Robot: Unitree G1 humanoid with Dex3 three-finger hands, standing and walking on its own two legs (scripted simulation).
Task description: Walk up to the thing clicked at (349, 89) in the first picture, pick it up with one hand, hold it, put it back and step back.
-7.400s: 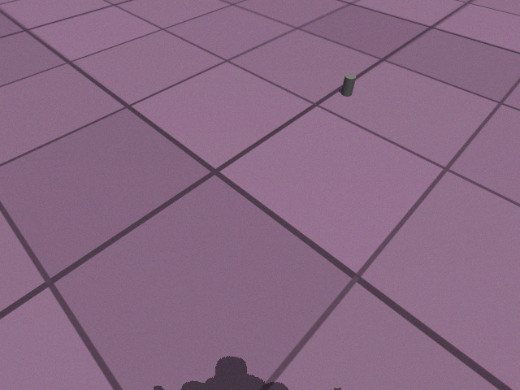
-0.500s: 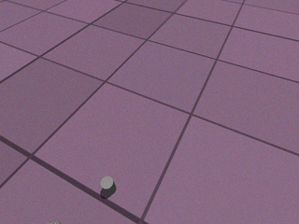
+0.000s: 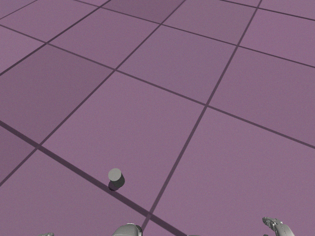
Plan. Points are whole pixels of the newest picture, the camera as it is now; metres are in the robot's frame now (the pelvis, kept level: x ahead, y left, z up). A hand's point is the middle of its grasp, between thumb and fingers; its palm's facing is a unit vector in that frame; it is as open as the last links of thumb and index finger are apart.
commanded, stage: walk up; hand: left
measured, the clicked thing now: (116, 178) +0.47 +0.28 -0.69
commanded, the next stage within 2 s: stand in 1.88 s
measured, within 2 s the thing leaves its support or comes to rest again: neither
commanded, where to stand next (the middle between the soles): +0.10 +0.02 m, yaw +0 degrees
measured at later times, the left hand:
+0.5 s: hand out of the picture +0.05 +0.30 -0.14, palm faces +0.05 -0.92 -0.38, open 7.4 cm
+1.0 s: hand out of the picture +0.13 +0.30 -0.14, palm faces +0.07 -0.87 -0.48, open 7.4 cm
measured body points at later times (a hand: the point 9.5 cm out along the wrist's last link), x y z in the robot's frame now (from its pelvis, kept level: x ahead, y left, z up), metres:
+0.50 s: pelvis +0.05 +0.02 +0.01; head +0.07 +0.03 +0.46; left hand +0.05 +0.35 -0.11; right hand +0.15 -0.30 -0.10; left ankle +0.03 +0.15 -0.72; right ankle +0.04 -0.11 -0.68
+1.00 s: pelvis +0.00 +0.02 -0.03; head +0.08 +0.00 +0.42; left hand +0.12 +0.35 -0.11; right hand +0.13 -0.29 -0.16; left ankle -0.04 +0.15 -0.72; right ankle +0.15 -0.12 -0.72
